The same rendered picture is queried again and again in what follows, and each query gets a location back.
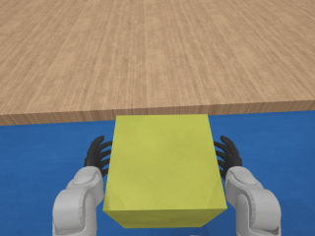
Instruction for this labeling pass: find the robot right hand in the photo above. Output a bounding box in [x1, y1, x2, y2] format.
[214, 135, 242, 181]

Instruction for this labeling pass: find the right robot forearm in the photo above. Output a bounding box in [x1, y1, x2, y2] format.
[224, 166, 282, 236]

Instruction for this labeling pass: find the left robot forearm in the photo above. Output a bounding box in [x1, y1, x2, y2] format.
[52, 166, 104, 236]

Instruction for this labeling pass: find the carton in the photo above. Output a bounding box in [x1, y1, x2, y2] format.
[102, 114, 227, 229]

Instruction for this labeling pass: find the robot left hand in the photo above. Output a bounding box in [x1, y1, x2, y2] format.
[84, 135, 113, 178]

